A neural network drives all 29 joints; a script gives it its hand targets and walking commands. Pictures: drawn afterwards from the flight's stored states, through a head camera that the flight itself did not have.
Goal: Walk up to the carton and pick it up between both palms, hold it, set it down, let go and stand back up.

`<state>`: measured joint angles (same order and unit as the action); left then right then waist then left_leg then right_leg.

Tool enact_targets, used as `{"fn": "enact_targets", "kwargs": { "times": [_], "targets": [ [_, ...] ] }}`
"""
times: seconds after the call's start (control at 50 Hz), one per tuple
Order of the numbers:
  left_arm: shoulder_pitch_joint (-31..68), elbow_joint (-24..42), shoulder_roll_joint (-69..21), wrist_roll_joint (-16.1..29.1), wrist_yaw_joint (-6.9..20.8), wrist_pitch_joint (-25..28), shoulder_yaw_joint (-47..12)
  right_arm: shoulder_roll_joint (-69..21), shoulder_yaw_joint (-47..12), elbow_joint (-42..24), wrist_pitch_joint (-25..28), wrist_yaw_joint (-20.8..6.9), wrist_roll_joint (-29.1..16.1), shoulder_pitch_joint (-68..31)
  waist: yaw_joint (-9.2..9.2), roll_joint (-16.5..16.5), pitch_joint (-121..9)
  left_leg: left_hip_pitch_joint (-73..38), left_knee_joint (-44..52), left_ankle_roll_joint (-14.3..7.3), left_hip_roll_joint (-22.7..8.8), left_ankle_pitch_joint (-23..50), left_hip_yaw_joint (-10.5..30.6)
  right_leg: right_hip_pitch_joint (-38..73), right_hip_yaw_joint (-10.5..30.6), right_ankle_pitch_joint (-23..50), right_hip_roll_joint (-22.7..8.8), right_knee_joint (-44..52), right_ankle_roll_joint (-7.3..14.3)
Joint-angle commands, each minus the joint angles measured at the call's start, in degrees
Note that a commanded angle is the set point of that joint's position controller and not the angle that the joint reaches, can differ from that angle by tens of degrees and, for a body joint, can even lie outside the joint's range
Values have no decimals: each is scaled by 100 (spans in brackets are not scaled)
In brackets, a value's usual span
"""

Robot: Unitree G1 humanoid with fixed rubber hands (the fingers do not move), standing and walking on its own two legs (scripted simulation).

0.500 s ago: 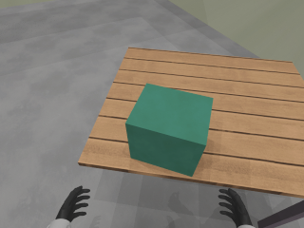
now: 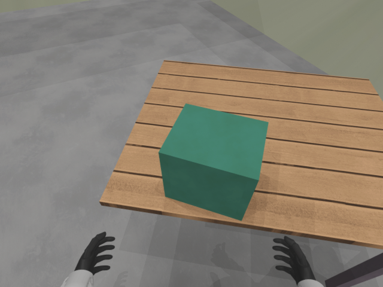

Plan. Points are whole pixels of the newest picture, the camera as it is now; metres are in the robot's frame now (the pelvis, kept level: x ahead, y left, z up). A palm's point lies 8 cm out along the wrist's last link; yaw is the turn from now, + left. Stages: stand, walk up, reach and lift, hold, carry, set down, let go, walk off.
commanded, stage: let go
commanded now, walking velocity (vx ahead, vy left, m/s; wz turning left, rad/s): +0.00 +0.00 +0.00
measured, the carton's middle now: (213, 161) +0.41 -0.05 -0.02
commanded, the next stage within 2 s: stand in 0.36 s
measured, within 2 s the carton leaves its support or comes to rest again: neither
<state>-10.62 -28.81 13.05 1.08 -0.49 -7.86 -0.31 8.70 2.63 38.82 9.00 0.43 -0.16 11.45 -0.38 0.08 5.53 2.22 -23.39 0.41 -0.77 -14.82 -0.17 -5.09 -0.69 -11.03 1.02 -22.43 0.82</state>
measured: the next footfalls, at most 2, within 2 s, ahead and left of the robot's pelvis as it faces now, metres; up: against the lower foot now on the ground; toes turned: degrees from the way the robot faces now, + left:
none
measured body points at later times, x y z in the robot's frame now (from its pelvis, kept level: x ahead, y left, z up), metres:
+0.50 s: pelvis +0.00 +0.00 +0.00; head +0.00 +0.01 +0.45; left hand +0.16 +0.27 -0.09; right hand +0.15 -0.25 -0.10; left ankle -0.01 +0.12 -0.74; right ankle +0.02 -0.11 -0.74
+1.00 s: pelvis +0.00 +0.01 +0.00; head -0.01 +0.00 +0.45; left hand +0.09 +0.32 -0.11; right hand +0.11 -0.28 -0.12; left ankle -0.01 +0.12 -0.74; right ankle +0.02 -0.11 -0.74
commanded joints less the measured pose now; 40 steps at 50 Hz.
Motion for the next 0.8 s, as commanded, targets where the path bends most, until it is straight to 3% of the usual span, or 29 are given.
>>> {"fn": "enact_targets", "kwargs": {
  "times": [0.0, 0.02, 0.04, 0.06, 0.08, 0.1, 0.12, 0.14, 0.16, 0.18, 0.2, 0.24, 0.26, 0.34, 0.36, 0.38, 0.42, 0.46, 0.48, 0.5, 0.54, 0.56, 0.62, 0.64, 0.66, 0.68, 0.72, 0.74, 0.78],
  "targets": [
    [520, 775, 623, -31, -69, 205, 165, 748, 192, -580, 218, -61, -27, -328, -13, 116, -547, 562, 426, 122, 32, 852, -239, 356, -14, 646, -86, 349, -13],
    [615, 757, 544, -76, -92, 149, 145, 734, 268, -479, 192, -42, 4, -387, -20, 278, -385, 541, 485, 177, 39, 822, -230, 265, -57, 517, -63, 342, 33],
    [420, 625, 437, -93, -117, 133, 206, 889, 180, -450, 201, -138, -7, -455, -100, 230, -460, 533, 485, 174, 28, 1130, -264, 235, -106, 672, 23, 306, 55],
    [553, 538, 397, -174, -134, 82, 94, 883, 254, -46, 176, -172, 38, -465, 17, 392, -342, 535, 472, 234, -25, 1039, -203, 299, -103, 588, 14, 299, 81],
    [449, 683, 464, -92, -127, 121, 144, 850, 216, -367, 233, -149, -52, -467, -29, 311, -428, 580, 487, 230, 29, 1101, -247, 296, -85, 630, 5, 330, 76],
    [351, 734, 500, -18, -79, 148, 153, 805, 144, -599, 217, -148, -31, -433, -45, -59, -448, 537, 467, 120, 30, 900, -246, 314, -26, 569, -32, 417, 46],
    [557, 729, 581, 5, -65, 124, 249, 646, 134, -793, 208, -103, 42, -416, -45, -214, -384, 677, 526, 89, 39, 642, -290, 243, -10, 311, -99, 391, 6],
    [597, 801, 557, 13, -134, 125, 192, 758, 158, -641, 204, -162, 1, -538, -78, 59, -548, 784, 531, 101, 59, 645, -272, 339, -16, 391, -95, 341, 36],
    [627, 528, 509, -104, -140, 73, 155, 854, 275, -383, 213, -184, 35, -520, -50, 60, -350, 708, 568, 121, 19, 585, -265, 294, -12, 321, -65, 362, 36],
    [645, 732, 516, -161, -215, 118, 190, 819, 316, -346, 214, -236, 102, -576, -108, 200, -409, 822, 511, 152, -13, 671, -244, 243, -68, 327, -88, 278, 75],
    [567, 753, 453, -93, -201, 132, 198, 861, 261, -392, 227, -211, -9, -464, -161, 163, -477, 833, 535, 131, 31, 763, -287, 432, -31, 363, 11, 274, 100],
    [635, 989, 518, 20, -214, 179, 163, 734, 225, -626, 204, -228, -10, -505, -64, 21, -406, 940, 560, 50, -21, 512, -221, 254, 22, 283, -86, 345, 74],
    [632, 801, 545, 97, -172, 182, 107, 744, 206, -646, 198, -179, 39, -478, -4, -158, -559, 782, 474, 50, 32, 562, -291, 318, 32, 399, -143, 281, 15],
    [607, 754, 495, -54, -196, 181, 131, 869, 339, -492, 184, -206, 35, -536, -50, 19, -546, 813, 420, 73, 6, 579, -259, 251, 35, 408, -122, 279, 11],
    [238, 77, 1464, -377, -145, 584, 556, 2009, 347, -23, -230, -57, 312, -154, -212, 133, -550, 1126, 281, -77, -395, 1030, 328, -87, 643, 681, -615, -203, 165],
    [55, -93, 1551, -387, -139, 695, 582, 1948, 352, 21, -344, 52, 343, 101, -145, 9, -459, 1108, 324, -220, -403, 768, 434, -14, 595, 737, -696, -101, 134],
    [75, -306, 1513, -363, -48, 827, 561, 1914, 306, 11, -484, 31, 203, -279, -216, 386, -767, 852, 336, -229, -454, 670, 462, -98, 608, 517, -713, -9, 115],
    [249, -535, 1461, -327, 59, 914, 460, 1826, 173, 60, -477, -13, 219, -292, -87, 260, -657, 1104, 286, -287, -531, 688, 560, -187, 703, 569, -711, -20, 145],
    [215, -626, 1318, -360, 70, 962, 402, 1770, 81, 73, -460, 29, 191, -292, -142, 415, -916, 998, 198, -367, -556, 867, 609, -33, 684, 851, -771, -51, 192],
    [366, -715, 1386, -327, 80, 999, 427, 1828, 119, 150, -482, 17, 209, -388, -131, 196, -1095, 752, 196, -316, -523, 724, 515, -59, 604, 864, -788, 3, 97],
    [472, -890, 1486, -338, 125, 1017, 376, 1796, 66, 296, -526, -14, 145, -342, -73, -95, -996, 666, 215, -316, -522, 812, 578, -403, 663, 770, -701, -66, 156],
    [554, -978, 1426, -283, 136, 1020, 413, 1892, 4, 330, -514, -63, 168, -375, -120, 157, -743, 900, 197, -349, -515, 851, 600, -301, 623, 1051, -705, 43, 117],
    [484, -1350, 1632, -302, 147, 1089, 373, 2208, 78, 563, -529, -5, 175, -346, -76, -91, -848, 593, 203, -322, -575, 1233, 674, -427, 638, 1107, -739, -20, 199],
    [430, -1462, 1657, -289, 110, 1081, 407, 2179, 19, 726, -518, -50, 167, -421, -132, -141, -882, 596, 218, -341, -610, 1276, 703, -312, 575, 1034, -696, 36, 151],
    [502, -1584, 1741, -218, 144, 1053, 339, 2344, 33, 727, -599, -65, 134, -431, -67, -248, -962, 510, 170, -305, -581, 1340, 555, -336, 579, 1135, -693, 54, 130],
    [497, -1603, 1626, -278, 116, 1059, 341, 2227, -15, 757, -590, -40, 140, -332, -25, 168, -951, 556, 174, -312, -527, 1302, 546, -238, 656, 1298, -749, 80, 147],
    [386, -1930, 1891, -223, 120, 1044, 284, 2175, -88, 893, -591, -86, 137, -335, 31, -203, -697, 537, 354, -315, -528, 963, 613, -480, 712, 827, -746, 140, 171],
    [381, -2023, 1873, -220, 106, 992, 358, 2317, -116, 1048, -660, -61, 157, -560, -123, -110, -709, 647, 321, -355, -569, 1007, 611, -327, 680, 987, -684, 181, 139],
    [501, -2260, 1791, -235, 117, 1018, 262, 2449, -100, 1075, -601, -51, 160, -497, -13, -79, -512, 660, 354, -268, -510, 813, 542, -399, 667, 754, -732, 333, 71]
  ]
}}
